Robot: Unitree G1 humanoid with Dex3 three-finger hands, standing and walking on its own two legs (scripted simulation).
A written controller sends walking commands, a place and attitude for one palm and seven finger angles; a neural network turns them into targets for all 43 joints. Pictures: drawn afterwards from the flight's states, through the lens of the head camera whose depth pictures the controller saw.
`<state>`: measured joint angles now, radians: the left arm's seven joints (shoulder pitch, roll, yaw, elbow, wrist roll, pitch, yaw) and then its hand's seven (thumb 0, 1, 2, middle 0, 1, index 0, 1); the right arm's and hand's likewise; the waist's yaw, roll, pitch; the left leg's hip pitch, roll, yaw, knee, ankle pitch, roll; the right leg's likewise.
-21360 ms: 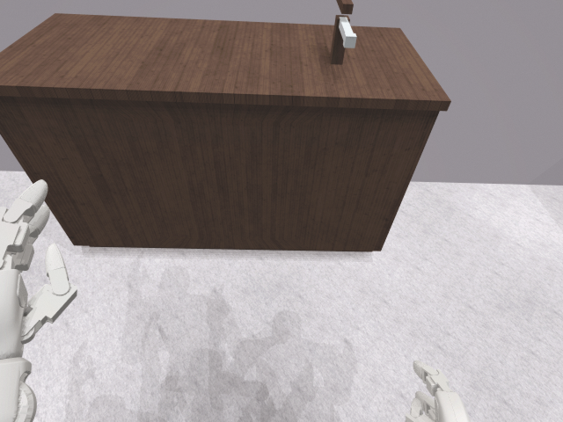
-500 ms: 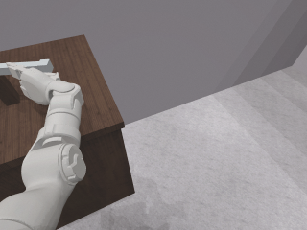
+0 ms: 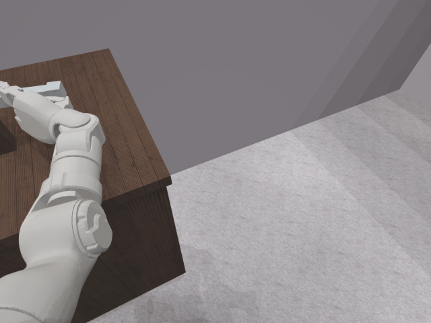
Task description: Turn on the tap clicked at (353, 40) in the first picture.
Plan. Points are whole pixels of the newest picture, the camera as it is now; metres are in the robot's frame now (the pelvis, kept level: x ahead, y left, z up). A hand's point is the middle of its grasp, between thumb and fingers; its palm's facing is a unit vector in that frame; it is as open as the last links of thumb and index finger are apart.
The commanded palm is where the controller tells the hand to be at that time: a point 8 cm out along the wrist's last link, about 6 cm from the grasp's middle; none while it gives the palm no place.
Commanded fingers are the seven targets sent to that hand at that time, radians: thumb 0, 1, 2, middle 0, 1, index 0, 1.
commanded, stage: lift the hand up off the lever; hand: left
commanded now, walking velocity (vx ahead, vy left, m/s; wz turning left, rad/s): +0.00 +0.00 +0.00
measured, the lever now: (56, 91) +0.52 +0.29 +0.16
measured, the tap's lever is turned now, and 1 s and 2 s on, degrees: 79 79 79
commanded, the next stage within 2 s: none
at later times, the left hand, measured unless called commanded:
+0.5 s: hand (56, 100) +0.46 +0.26 +0.19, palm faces +0.85 -0.52 -0.11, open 7.8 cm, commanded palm +0.40 +0.26 +0.19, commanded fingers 0.00 0.90 0.90 -0.15 -0.15 -0.15 -0.15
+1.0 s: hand (52, 92) +0.46 +0.26 +0.20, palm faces +0.86 -0.50 -0.12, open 7.8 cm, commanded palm +0.40 +0.27 +0.21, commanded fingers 0.00 0.90 0.90 -0.15 -0.15 -0.15 -0.15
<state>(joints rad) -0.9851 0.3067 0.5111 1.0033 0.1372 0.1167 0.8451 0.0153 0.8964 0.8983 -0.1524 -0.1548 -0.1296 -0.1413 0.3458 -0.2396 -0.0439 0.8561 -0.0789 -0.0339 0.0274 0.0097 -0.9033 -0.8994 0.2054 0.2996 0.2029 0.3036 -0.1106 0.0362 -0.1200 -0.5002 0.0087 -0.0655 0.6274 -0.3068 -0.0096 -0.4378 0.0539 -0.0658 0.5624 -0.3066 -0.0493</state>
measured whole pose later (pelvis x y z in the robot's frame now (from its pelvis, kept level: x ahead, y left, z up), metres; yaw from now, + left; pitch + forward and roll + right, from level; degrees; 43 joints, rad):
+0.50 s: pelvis +0.00 +0.00 +0.00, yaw +1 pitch +7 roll -1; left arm -0.92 0.21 0.45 0.82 0.10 0.25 0.84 0.02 0.90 0.90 -0.15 -0.15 -0.15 -0.15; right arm 0.24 -0.22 -0.04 0.85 -0.07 -0.06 0.01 0.01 -0.90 -0.90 0.21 0.30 0.20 0.30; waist -0.04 0.04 -0.12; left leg -0.40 -0.01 -0.07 0.58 -0.29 0.00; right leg -0.34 0.04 -0.07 0.53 -0.31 -0.04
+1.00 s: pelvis -0.01 -0.01 +0.01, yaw +0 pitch +7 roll -1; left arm -0.98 0.28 0.50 0.89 0.12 0.27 0.83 0.02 0.90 0.90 -0.15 -0.15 -0.15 -0.15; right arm 0.30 -0.23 -0.04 0.87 -0.06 -0.07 0.00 0.01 -0.90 -0.90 0.21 0.30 0.20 0.30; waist -0.07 0.04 -0.11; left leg -0.39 0.01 -0.06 0.54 -0.26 -0.02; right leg -0.34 0.05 -0.07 0.50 -0.28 -0.06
